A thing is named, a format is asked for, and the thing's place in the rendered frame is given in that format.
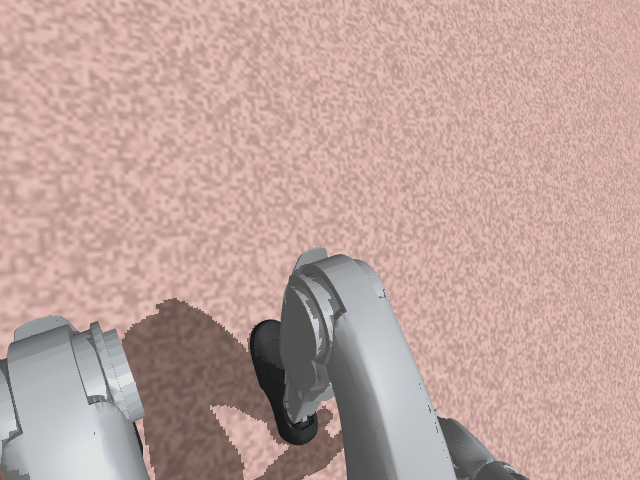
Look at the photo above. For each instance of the right robot hand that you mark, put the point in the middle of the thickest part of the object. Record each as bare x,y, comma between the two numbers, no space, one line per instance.
467,453

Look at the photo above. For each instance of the right robot arm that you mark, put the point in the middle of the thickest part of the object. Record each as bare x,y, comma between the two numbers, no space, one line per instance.
499,470

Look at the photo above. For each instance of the right robot foot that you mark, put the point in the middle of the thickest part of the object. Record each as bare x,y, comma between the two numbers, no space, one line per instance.
264,348

